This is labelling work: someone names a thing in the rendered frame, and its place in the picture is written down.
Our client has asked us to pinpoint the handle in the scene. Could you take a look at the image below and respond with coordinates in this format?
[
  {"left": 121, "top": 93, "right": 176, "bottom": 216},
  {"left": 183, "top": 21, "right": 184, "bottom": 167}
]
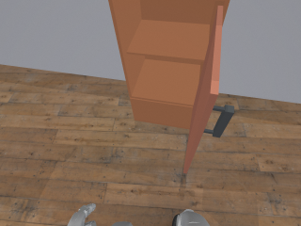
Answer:
[{"left": 203, "top": 105, "right": 234, "bottom": 138}]

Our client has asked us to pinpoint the robot left hand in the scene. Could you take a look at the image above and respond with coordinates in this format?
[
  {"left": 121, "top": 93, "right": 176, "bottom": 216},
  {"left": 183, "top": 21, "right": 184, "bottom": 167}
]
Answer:
[{"left": 67, "top": 203, "right": 97, "bottom": 226}]

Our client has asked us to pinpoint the cupboard door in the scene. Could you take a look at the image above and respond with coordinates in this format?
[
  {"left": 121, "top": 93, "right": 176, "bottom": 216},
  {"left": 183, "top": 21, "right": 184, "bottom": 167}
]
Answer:
[{"left": 183, "top": 6, "right": 224, "bottom": 174}]

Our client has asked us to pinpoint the right robot thigh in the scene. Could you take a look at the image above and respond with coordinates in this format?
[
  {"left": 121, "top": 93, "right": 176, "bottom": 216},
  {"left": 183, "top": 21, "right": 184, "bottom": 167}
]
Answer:
[{"left": 176, "top": 211, "right": 210, "bottom": 226}]

